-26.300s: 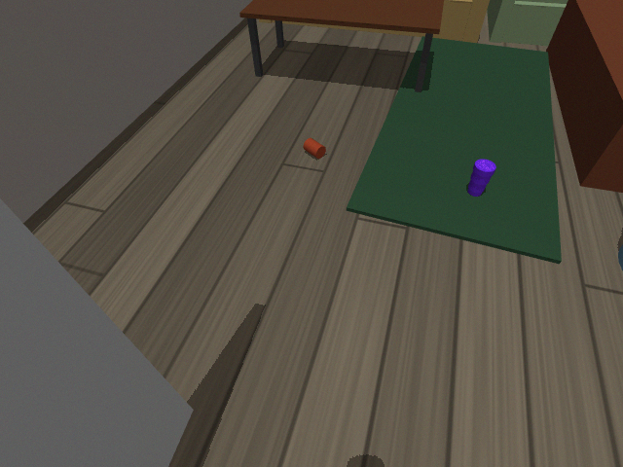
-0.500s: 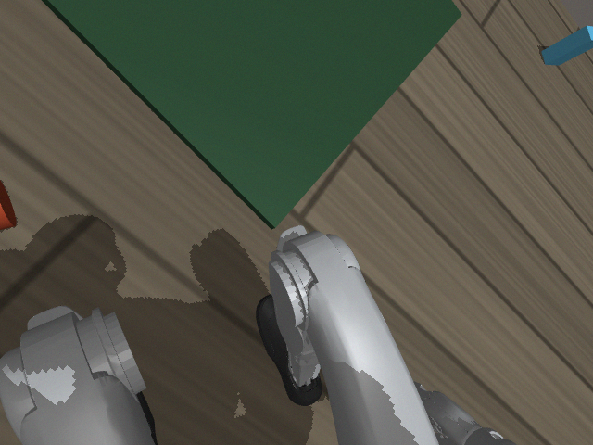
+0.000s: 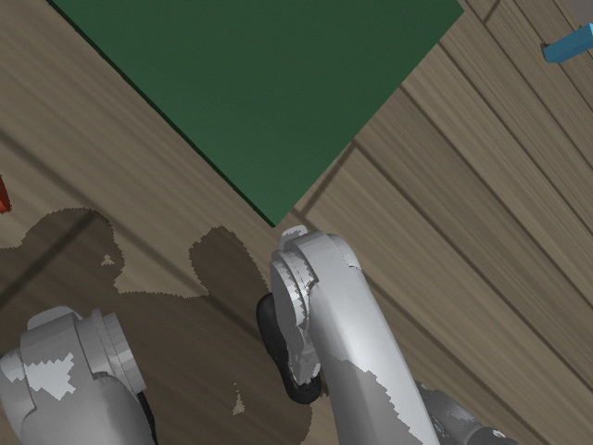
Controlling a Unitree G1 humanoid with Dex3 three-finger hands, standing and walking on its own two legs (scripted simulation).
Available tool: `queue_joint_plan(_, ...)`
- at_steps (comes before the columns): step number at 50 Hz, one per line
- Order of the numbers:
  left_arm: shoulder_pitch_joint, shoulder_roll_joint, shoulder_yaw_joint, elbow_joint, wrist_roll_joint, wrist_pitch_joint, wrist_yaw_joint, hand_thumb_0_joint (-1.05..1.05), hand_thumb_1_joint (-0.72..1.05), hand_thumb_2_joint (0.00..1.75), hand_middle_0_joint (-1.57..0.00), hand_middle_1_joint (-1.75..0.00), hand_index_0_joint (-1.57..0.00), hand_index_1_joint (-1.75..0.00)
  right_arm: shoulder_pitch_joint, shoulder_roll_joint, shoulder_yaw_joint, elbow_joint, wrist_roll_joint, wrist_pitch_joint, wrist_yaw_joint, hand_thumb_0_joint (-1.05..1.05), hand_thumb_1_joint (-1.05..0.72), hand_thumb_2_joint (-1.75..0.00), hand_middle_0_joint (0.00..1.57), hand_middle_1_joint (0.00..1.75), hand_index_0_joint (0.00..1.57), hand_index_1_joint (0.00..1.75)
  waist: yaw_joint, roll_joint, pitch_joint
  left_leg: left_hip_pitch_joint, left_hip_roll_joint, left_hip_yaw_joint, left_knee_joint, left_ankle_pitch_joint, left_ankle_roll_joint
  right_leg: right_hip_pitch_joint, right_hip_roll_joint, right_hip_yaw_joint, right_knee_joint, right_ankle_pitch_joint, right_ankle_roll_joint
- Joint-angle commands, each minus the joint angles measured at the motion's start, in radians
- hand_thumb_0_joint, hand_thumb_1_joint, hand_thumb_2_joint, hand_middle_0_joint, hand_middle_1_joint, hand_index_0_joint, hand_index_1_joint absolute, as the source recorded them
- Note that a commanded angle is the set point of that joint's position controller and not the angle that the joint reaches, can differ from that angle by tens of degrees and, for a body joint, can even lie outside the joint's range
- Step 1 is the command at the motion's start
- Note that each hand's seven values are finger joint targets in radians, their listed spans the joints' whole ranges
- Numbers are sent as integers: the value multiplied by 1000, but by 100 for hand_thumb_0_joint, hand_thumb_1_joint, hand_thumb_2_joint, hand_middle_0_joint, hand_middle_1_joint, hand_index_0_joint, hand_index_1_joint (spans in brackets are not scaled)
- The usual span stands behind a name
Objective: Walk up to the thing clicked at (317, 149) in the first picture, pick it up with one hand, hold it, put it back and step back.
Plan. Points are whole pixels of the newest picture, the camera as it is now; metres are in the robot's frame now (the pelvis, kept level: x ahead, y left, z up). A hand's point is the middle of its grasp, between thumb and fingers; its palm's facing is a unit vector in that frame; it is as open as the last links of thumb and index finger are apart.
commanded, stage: open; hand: left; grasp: from above
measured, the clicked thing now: out of the picture +0.47 +0.30 -0.27
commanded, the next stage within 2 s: withdraw in 0.16 s
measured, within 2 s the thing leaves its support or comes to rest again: neither
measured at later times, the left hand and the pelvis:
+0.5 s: hand out of the picture +0.46 +0.31 -0.22, palm faces -0.35 -0.12 -0.93, open 12.8 cm; pelvis +0.00 +0.00 +0.00, yaw +0 degrees
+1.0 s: hand out of the picture +0.44 +0.31 -0.03, palm faces -0.48 -0.10 -0.87, open 12.8 cm; pelvis -0.02 -0.01 +0.08, yaw +8 degrees
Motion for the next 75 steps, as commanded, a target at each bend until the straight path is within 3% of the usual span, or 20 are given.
queue_joint_plan(1,-285,194,9,-133,-22,-17,22,0,-19,73,-37,-70,-36,-70,182,-327,-105,12,14,6,-14,0,-90,-90,20,30,20,30,-42,494,-631,496,23,130,-282,221,24,333,29,-159,-186,251,-104)
queue_joint_plan(11,-287,217,17,-120,12,-36,50,0,-24,79,-29,-78,-29,-78,184,-319,-87,11,3,17,-24,0,-89,-90,20,30,20,30,-44,496,-636,503,21,133,-283,237,23,335,30,-163,-185,268,-100)
queue_joint_plan(13,-263,184,-4,-64,18,-28,51,0,-25,79,-28,-80,-28,-79,185,-322,-88,6,-3,16,-22,0,-89,-90,20,30,20,30,-65,481,-590,486,21,137,-285,217,24,325,29,-162,-185,255,-100)
queue_joint_plan(21,-268,244,88,-209,-9,30,96,0,-34,84,-23,-84,-23,-83,207,-319,-125,5,5,10,-11,0,-90,-90,20,30,20,30,-1,598,-741,577,25,146,-311,271,9,335,26,-154,-175,295,-108)
queue_joint_plan(23,-295,168,50,-276,-41,59,82,0,-35,85,-22,-84,-22,-84,184,-295,-140,-2,20,11,0,0,-90,-90,20,30,20,30,14,612,-760,577,23,158,-321,257,9,314,27,-141,-185,283,-112)
queue_joint_plan(24,-291,154,46,-312,-51,75,70,0,-37,86,-21,-85,-21,-85,191,-290,-151,0,26,11,6,0,-90,-90,20,30,20,30,18,620,-771,582,20,166,-320,253,12,309,25,-136,-196,284,-111)
queue_joint_plan(26,-248,183,91,-484,-80,110,46,0,-40,89,-19,-87,-19,-87,208,-289,-187,5,59,27,8,0,-90,-90,20,30,20,30,103,700,-947,670,13,177,-352,332,4,338,16,-122,-192,333,-120)
queue_joint_plan(27,-192,142,70,-481,-96,134,21,0,-40,89,-19,-87,-19,-87,199,-280,-205,6,77,40,12,0,-90,-90,20,30,20,30,117,712,-963,678,12,184,-373,341,2,325,13,-116,-192,332,-125)
queue_joint_plan(29,-174,40,10,-483,-128,175,-45,0,-39,89,-20,-85,-19,-86,204,-265,-231,27,114,69,14,0,-90,-90,20,30,20,30,108,610,-900,623,11,191,-394,305,14,296,15,-101,-226,308,-123)
queue_joint_plan(30,-210,21,-10,-518,-130,188,-86,0,-38,88,-20,-86,-20,-86,234,-264,-248,37,127,82,11,0,-90,-90,20,30,20,30,92,592,-905,620,9,199,-392,314,19,316,17,-90,-242,316,-122)
queue_joint_plan(32,-223,28,-18,-573,-156,204,-163,0,-39,89,-21,-86,-20,-87,250,-256,-268,41,148,113,-2,0,-91,-90,20,30,20,30,117,537,-914,618,4,201,-429,298,27,346,13,-72,-279,297,-124)
queue_joint_plan(35,-277,-70,-87,-665,-181,209,-278,0,-37,88,-23,-84,-22,-85,270,-233,-288,27,171,162,-23,0,-91,-91,20,30,20,30,101,483,-949,661,-1,196,-481,274,29,393,4,-56,-327,275,-127)
queue_joint_plan(38,-258,-121,-128,-608,-198,197,-376,0,-33,85,-28,-80,-26,-81,274,-219,-292,10,189,195,-58,0,-91,-91,20,30,20,30,86,354,-835,581,-8,201,-501,226,42,394,-1,-40,-381,232,-128)
queue_joint_plan(45,-249,-92,-133,-538,-190,130,-468,0,-27,83,-31,-77,-29,-78,242,-197,-259,-51,189,237,-151,0,-90,-90,20,30,20,30,105,228,-721,516,-26,234,-541,164,47,435,-20,-12,-463,122,-133)
queue_joint_plan(52,-294,-34,-119,-455,-146,47,-400,0,-22,78,-34,-72,-33,-73,214,-177,-217,-53,173,231,-193,0,-89,-90,20,30,20,30,112,258,-739,495,-25,245,-536,120,50,429,-17,6,-444,66,-126)
queue_joint_plan(58,-397,-7,-112,-364,-96,-6,-278,0,-18,74,-36,-71,-37,-71,238,-201,-197,-27,148,201,-193,0,-90,-89,20,30,20,30,66,328,-741,511,-24,228,-486,110,44,336,-20,-20,-378,82,-123)
queue_joint_plan(66,-418,83,-14,-408,-62,-10,-132,0,-2,101,-27,-71,-24,-74,287,-218,-202,-13,104,152,-173,0,-88,-89,20,30,20,30,79,513,-893,637,-18,227,-445,193,23,314,-23,-61,-285,174,-126)
queue_joint_plan(67,-403,91,10,-443,-72,4,-122,0,-10,93,-29,-78,-31,-77,290,-228,-215,-13,104,145,-169,0,-89,-89,20,30,20,30,94,539,-923,664,-19,227,-445,209,21,296,-29,-68,-276,190,-127)
queue_joint_plan(71,-323,93,47,-559,-137,72,-116,0,9,94,-24,-59,-22,-61,301,-224,-249,-18,127,146,-152,0,-89,-90,20,30,20,30,130,574,-1065,717,-14,239,-461,280,24,360,-28,-60,-284,259,-128)
queue_joint_plan(75,-222,19,48,-617,-261,146,-178,0,31,94,-23,-52,-22,-53,324,-202,-280,-4,158,155,-136,0,-89,-90,20,30,20,30,173,523,-1094,728,-14,251,-498,292,34,427,-22,-43,-334,269,-128)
